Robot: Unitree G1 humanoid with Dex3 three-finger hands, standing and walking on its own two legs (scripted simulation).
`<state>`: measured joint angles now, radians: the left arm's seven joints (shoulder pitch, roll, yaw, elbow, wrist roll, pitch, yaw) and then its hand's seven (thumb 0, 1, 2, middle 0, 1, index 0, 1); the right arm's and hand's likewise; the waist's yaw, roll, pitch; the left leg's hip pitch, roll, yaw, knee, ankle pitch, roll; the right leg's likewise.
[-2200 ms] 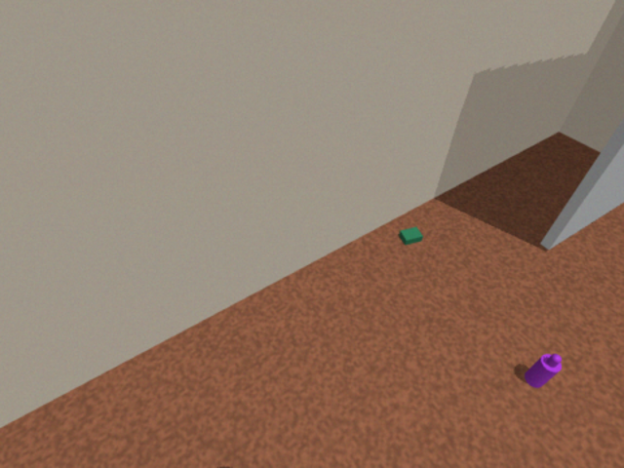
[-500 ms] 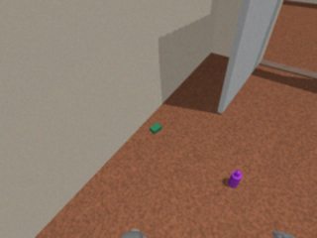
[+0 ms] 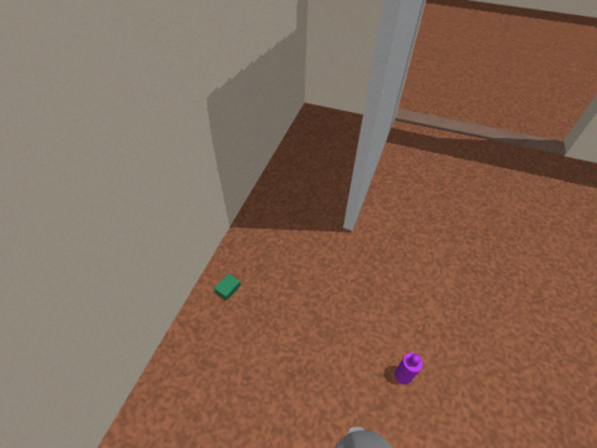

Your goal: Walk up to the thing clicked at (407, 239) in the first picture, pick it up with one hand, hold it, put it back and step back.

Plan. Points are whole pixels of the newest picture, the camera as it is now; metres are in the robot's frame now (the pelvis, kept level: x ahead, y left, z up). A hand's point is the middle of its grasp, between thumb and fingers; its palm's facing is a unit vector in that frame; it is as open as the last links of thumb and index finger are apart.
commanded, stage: walk up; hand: left
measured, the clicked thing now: (227, 286) +0.80 +0.22 -0.76
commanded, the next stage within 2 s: none
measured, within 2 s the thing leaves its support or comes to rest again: neither
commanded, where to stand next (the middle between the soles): +0.41 +0.08 m, yaw -13 degrees
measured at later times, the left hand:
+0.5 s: hand (90, 407) +0.24 +0.30 -0.12, palm faces -0.14 -0.87 -0.47, open 7.4 cm
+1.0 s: hand (87, 298) +0.44 +0.38 -0.15, palm faces -0.26 -0.88 -0.40, open 7.4 cm
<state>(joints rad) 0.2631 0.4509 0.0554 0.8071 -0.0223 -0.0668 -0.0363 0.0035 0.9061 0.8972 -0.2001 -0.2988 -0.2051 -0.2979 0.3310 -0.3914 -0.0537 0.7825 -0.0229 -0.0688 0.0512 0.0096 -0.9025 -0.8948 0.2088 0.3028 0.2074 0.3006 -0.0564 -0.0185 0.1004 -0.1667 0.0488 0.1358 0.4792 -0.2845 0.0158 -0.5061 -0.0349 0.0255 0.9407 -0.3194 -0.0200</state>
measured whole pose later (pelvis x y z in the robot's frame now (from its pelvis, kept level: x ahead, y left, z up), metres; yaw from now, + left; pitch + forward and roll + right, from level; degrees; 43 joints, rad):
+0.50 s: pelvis +0.17 +0.03 -0.01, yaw -8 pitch -3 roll -1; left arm 0.40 0.39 0.04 0.82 0.01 -0.10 0.00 0.00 0.90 0.90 -0.21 -0.30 -0.21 -0.30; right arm 0.25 -0.46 -0.09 0.77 -0.04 0.03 0.08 0.01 -0.91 -0.90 0.21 0.30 0.20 0.30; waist 0.01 0.11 0.09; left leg -0.56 0.14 -0.03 0.93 -0.25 -0.02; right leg -0.21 0.02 0.04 0.54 -0.29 -0.01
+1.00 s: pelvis +0.29 +0.13 -0.01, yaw -13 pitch -2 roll +0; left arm 0.23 0.42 0.03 0.85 0.00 -0.03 0.02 0.00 0.90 0.90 -0.20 -0.30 -0.21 -0.30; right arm 0.31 -0.38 -0.04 0.81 -0.01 -0.03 0.01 0.01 -0.90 -0.89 0.21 0.30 0.21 0.30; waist -0.03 -0.02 0.16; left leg -0.25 0.01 0.15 0.61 -0.32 0.06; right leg -0.46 0.00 0.02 0.85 -0.31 -0.04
